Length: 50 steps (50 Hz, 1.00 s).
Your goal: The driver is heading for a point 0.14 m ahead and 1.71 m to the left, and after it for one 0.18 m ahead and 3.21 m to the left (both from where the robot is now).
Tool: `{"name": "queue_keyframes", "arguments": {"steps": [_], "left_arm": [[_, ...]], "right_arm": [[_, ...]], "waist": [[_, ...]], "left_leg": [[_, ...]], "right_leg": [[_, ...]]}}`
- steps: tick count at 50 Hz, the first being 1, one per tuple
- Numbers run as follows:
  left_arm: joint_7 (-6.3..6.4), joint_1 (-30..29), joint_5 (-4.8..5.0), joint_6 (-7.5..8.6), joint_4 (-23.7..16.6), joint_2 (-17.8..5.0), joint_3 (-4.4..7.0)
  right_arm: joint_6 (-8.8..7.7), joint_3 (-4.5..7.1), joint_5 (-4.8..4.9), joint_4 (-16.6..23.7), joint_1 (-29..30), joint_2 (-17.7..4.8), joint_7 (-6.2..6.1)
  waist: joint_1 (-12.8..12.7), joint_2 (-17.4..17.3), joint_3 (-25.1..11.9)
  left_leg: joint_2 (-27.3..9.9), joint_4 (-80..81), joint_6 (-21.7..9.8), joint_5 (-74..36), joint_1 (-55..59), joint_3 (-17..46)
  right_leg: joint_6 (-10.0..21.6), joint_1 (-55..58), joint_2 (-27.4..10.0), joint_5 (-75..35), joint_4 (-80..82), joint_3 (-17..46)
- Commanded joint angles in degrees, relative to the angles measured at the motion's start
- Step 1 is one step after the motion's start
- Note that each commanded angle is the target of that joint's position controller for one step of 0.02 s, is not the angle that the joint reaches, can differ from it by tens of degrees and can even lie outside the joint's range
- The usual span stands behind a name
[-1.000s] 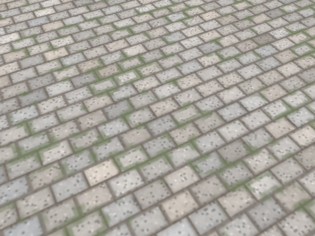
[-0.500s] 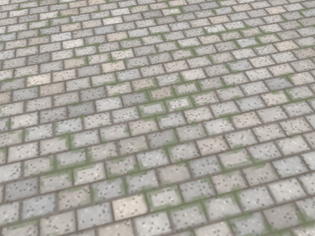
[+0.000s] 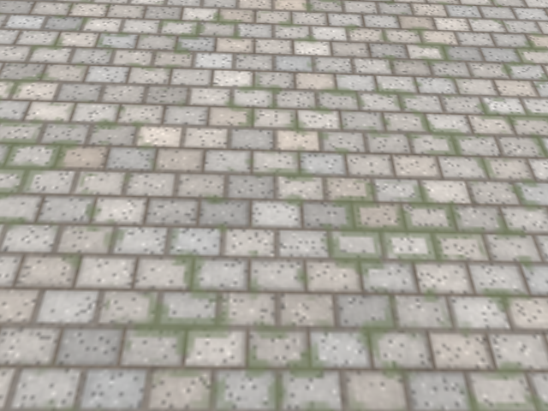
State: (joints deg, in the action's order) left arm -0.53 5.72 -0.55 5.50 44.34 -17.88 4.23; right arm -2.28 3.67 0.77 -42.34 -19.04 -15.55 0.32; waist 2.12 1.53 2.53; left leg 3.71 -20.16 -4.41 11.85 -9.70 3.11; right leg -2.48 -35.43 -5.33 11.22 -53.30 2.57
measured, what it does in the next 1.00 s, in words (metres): walks ahead, turning left: right foot, then left foot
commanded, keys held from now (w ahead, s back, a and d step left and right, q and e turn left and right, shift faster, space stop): w+q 0.38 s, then q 0.62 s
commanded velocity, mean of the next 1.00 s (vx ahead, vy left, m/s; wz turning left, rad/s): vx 0.30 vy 0.00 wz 0.60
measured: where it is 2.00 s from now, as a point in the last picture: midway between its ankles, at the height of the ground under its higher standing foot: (174, 379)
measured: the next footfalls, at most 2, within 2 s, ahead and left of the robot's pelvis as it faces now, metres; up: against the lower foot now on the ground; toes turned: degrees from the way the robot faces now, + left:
right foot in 0.24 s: +0.34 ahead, -0.13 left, +0.00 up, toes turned +11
left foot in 0.70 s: +0.47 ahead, +0.17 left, +0.00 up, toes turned +26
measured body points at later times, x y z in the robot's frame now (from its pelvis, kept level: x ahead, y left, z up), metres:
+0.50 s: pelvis +0.28 -0.04 +0.00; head +0.31 -0.03 +0.44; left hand +0.26 +0.26 -0.12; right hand +0.51 -0.26 -0.10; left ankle +0.31 +0.13 -0.68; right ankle +0.30 -0.14 -0.75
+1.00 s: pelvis +0.41 +0.04 -0.01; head +0.45 +0.08 +0.43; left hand +0.41 +0.36 -0.12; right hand +0.71 -0.11 -0.09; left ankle +0.44 +0.15 -0.75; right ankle +0.55 -0.08 -0.70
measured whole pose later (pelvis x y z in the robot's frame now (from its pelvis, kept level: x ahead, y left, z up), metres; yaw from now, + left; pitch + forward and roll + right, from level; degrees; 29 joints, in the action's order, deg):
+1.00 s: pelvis +0.41 +0.04 -0.01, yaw +35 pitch +3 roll -1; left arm 1.1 3.2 -0.3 -0.2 44.0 -18.0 2.8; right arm 1.7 4.5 -0.1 -33.1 -10.8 -18.0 -1.1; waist 1.4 0.7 4.0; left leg 5.8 -26.9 -3.5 5.8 -23.3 6.7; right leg -4.6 -30.6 -1.0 20.8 -50.2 5.9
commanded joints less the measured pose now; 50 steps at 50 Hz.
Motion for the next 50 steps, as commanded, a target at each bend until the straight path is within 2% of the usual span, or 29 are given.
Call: {"name": "queue_keyframes", "arguments": {"steps": [1, 3, 6, 9, 10, 11, 12, 13, 14, 15, 16, 17, 18, 20, 23, 27, 30, 32, 34, 35, 36, 37, 38, 39, 40, 41, 42, 44, 50], "left_arm": [[-0.2, -5.18, -0.01, 0.46, -4.66, -2.31, 0.18], [-0.84, -8.96, 0.56, 0.67, -5.8, -1.74, -0.31], [-1.47, -11.35, 1.15, 1.16, -7.02, -3.39, -0.02], [-1.7, -8.9, 1.09, 1.79, -6.55, -5.65, 0.74], [-1.57, -6.3, 1.03, 2.04, -5.87, -6.33, 1.15], [-1.22, -0.76, 0.72, 2.28, -4.32, -7.61, 2.04], [-0.82, 7.27, -0.23, 2.43, -3.3, -9.81, 2.78], [-0.52, 14.53, -1.05, 1.82, -1.96, -14.66, 4.05], [-1.1, 14.06, 0.22, 1.56, -1.51, -11.09, 3.11], [-0.86, 10.52, 0.8, 1.22, -2.35, -6.79, 1.92], [-0.58, 7.36, 0.54, 0.68, -2.77, -5.25, 1.38], [-0.45, 5.2, 0.26, 0.37, -2.36, -3.95, 0.93], [-0.25, 4.12, -0.17, 0.47, -2.01, -3.01, 0.56], [-0.07, 3.16, -0.14, 0.96, -1.18, -3.12, 0.67], [0.3, 2.27, 0.02, 1.23, -0.07, -5.99, 1.51], [1.16, 1.08, 0.58, -0.45, 0.17, -7.47, 1.75], [1.3, 3.23, 1.64, -1.6, 1.18, -8.9, 2.03], [1.39, 3.08, 2.68, -2.3, 1.17, -10.23, 2.51], [1.6, 1.97, 3.54, -2.96, 0.65, -10.3, 2.71], [1.43, 3.95, 2.8, -3.04, 0.8, -8.43, 2.11], [1.02, 6.45, -0.97, -3.11, -0.8, -2.91, 0.26], [0.37, 10.45, -1.0, -2.96, -2.0, -3.76, -0.48], [0.01, 6.53, 0.49, -3.16, -1.19, -8.66, 0.75], [0.1, 3.23, 1.37, -3.36, -2.51, -8.51, 0.67], [0.76, 2.69, 0.71, -3.75, -1.82, -7.16, 0.5], [1.31, 2.19, 0.25, -4.31, -1.99, -7.63, 0.66], [1.32, 2.66, 0.31, -4.82, -1.84, -7.52, 0.7], [1.57, 4.02, 0.23, -5.19, -1.39, -5.94, 0.3], [1.76, 0.88, 0.45, -5.53, -2.59, -4.78, -0.17]], "right_arm": [[-1.19, 3.03, 0.38, 4.18, 1.77, -11.03, -1.35], [-1.0, 3.24, 0.53, 3.53, -0.11, -11.34, -1.63], [-0.78, 3.39, 0.96, 2.33, -2.51, -11.14, -1.82], [-0.19, 3.61, 0.77, 2.07, -2.31, -10.85, -2.28], [0.11, 3.61, 0.63, 2.23, -1.94, -10.64, -2.25], [0.29, 3.13, 0.46, 2.69, -1.21, -9.41, -2.09], [0.35, 1.97, -0.21, 3.85, -0.71, -6.76, -1.76], [-0.1, 0.67, 0.72, 5.29, -8.1, -2.21, -1.68], [-0.45, 0.71, 1.65, 5.13, -9.75, -5.23, -1.73], [-0.29, 1.99, 1.94, 4.88, -4.92, -10.02, -1.66], [0.0, 2.21, 1.32, 5.59, -0.81, -10.84, -1.73], [0.1, 2.31, 0.6, 6.23, 1.59, -10.23, -1.61], [0.42, 2.45, 0.55, 6.39, 1.74, -9.3, -1.35], [1.25, 2.05, 1.01, 6.62, 1.37, -6.75, -1.03], [1.85, 1.59, 0.17, 8.66, 3.41, -5.17, -1.16], [1.61, 1.02, 0.02, 9.81, 7.43, -3.9, 0.32], [1.96, 1.45, 0.05, 11.64, 10.97, -4.68, 1.72], [2.36, 2.33, -0.21, 12.59, 10.67, -6.49, 2.29], [2.51, 3.92, -0.48, 11.42, 4.1, -9.23, 2.2], [2.46, 5.25, -0.59, 9.87, -1.56, -12.09, 1.21], [2.67, 5.92, -0.58, 10.5, -2.78, -17.21, -0.34], [1.89, 5.31, -2.03, 13.83, 0.96, -18.97, 0.12], [1.58, 4.33, -1.26, 14.59, 2.55, -14.26, 0.88], [1.28, 3.66, -0.68, 14.16, 4.89, -12.63, 0.93], [1.45, 3.47, -0.04, 13.61, 6.59, -11.58, 0.67], [1.84, 3.19, 0.13, 13.72, 8.39, -10.94, 0.23], [2.19, 3.14, -0.63, 14.14, 9.57, -11.19, -0.1], [2.37, 3.43, -1.37, 14.31, 10.28, -11.67, -0.69], [3.61, 3.79, -0.81, 13.8, 10.46, -12.08, -2.09]], "waist": [[-0.58, -5.43, -1.93], [0.96, -6.74, -1.03], [1.49, -6.96, -0.28], [-0.22, -8.37, -0.59], [-1.49, -9.12, -1.61], [-4.39, -8.69, -4.84], [-8.12, -5.82, -12.83], [-6.4, 9.73, -22.54], [-5.74, 15.77, -22.58], [-6.51, 9.34, -13.67], [-6.08, 5.09, -8.45], [-5.04, 3.38, -4.52], [-3.66, 4.27, -3.08], [-2.63, 4.72, -1.4], [-1.56, 3.23, -0.8], [-3.01, 2.9, -2.73], [-4.22, 2.98, -3.02], [-3.12, 3.57, -3.54], [1.02, 2.59, -6.51], [3.47, -1.62, -9.67], [0.71, -15.86, -13.79], [-2.08, -19.28, -24.01], [1.35, -8.73, -23.92], [0.36, -6.99, -17.44], [-1.16, -2.72, -13.22], [-2.21, -3.65, -10.73], [-3.37, -5.22, -9.92], [-3.95, -6.69, -10.64], [-2.3, -8.92, -10.86]], "left_leg": [[-10.76, 7.75, -8.91, -16.37, -0.1, 9.48], [-10.41, 7.96, -7.82, -11.95, -1.51, 9.79], [-12.28, 5.98, -6.9, -8.22, 0.39, 13.49], [-14.27, 1.29, -5.72, -10.37, 4.48, 17.25], [-13.97, -1.28, -5.2, -13.54, 4.82, 17.93], [-11.09, -7.4, -3.78, -18.43, 3.99, 16.73], [-7.44, -20.8, -1.89, -14.46, -1.66, 14.07], [0.95, -42.0, 2.72, 7.5, -21.89, 7.17], [-0.59, -51.71, 3.14, 22.41, -31.22, 7.93], [-3.82, -55.16, 3.22, 17.71, -34.59, 7.81], [-6.12, -54.59, 3.29, 13.44, -33.6, 5.28], [-7.92, -51.91, 3.34, 10.48, -32.06, 4.7], [-9.65, -49.66, 3.18, 8.43, -29.57, 4.81], [-10.67, -47.13, 3.61, 7.09, -27.0, 3.58], [-10.53, -39.67, 5.58, 3.48, -27.67, 1.91], [-8.76, -24.84, 5.47, -10.87, -21.42, -2.71], [-7.47, -17.78, 4.08, -11.87, -19.72, -4.09], [-6.07, -15.26, 2.26, -7.1, -17.95, -5.2], [-2.71, -9.61, -0.57, -7.26, -9.16, -7.1], [-1.83, -5.19, -2.81, -17.61, 0.73, -5.47], [-15.43, -8.42, -8.03, -45.57, 14.61, 12.8], [-27.1, -4.85, -21.41, -40.29, 23.5, 37.06], [-23.85, -2.36, -18.68, -32.39, 20.46, 31.29], [-20.81, -1.81, -15.38, -27.32, 14.49, 24.6], [-17.64, -1.01, -12.16, -21.85, 8.52, 20.74], [-16.09, -0.05, -10.98, -19.83, 2.81, 18.76], [-14.43, 0.99, -10.46, -19.55, -1.98, 17.28], [-13.09, 1.2, -10.62, -21.42, -4.58, 15.95], [-11.0, 1.07, -8.92, -6.11, -7.26, 18.99]], "right_leg": [[-1.22, 0.62, 2.64, -10.48, 12.95, -0.71], [-1.1, 3.59, 4.27, -15.45, 19.63, -0.97], [-0.09, 5.82, 4.7, -17.22, 24.27, 1.19], [1.78, 8.28, 4.39, -11.49, 25.71, 2.22], [2.7, 11.92, 4.91, -8.98, 26.19, 1.16], [4.19, 20.15, 5.4, -8.99, 28.26, -0.12], [7.25, 34.86, -0.76, -7.0, 26.33, 5.13], [15.86, 57.03, -14.61, 5.76, 29.16, 29.01], [17.56, 57.87, -18.38, 18.8, 36.07, 43.36], [15.09, 50.2, -16.56, 22.81, 37.56, 35.68], [13.29, 42.45, -14.56, 16.68, 38.0, 27.33], [12.81, 35.54, -12.33, 9.92, 39.33, 21.13], [12.19, 31.35, -10.64, 5.52, 40.66, 16.55], [12.74, 27.05, -9.53, -2.64, 43.04, 10.08], [14.37, 26.48, -10.03, -26.56, 42.51, 1.33], [12.35, 27.3, -7.12, -32.49, 40.69, -8.89], [11.19, 31.76, -8.27, -31.75, 37.64, -10.34], [10.26, 34.28, -9.59, -35.55, 32.97, -10.47], [8.06, 33.78, -8.16, -39.82, 20.94, -12.21], [5.17, 29.12, -4.63, -32.78, 9.37, -13.55], [1.46, 13.16, 0.97, 8.57, -8.94, -13.91], [-0.65, 0.24, 9.32, 31.42, -24.67, -3.26], [-0.17, -1.7, 5.86, 25.86, -26.04, 3.06], [0.44, -2.87, 4.44, 21.18, -23.54, 2.42], [0.25, -2.47, 2.55, 17.77, -19.1, 2.36], [-0.07, -0.23, 1.76, 15.65, -14.76, 2.52], [-0.34, 3.56, 2.39, 13.95, -12.91, 1.78], [-1.35, 6.54, 3.81, 12.59, -7.36, 1.04], [-2.42, 10.57, 5.7, 7.33, 5.96, 2.43]]}}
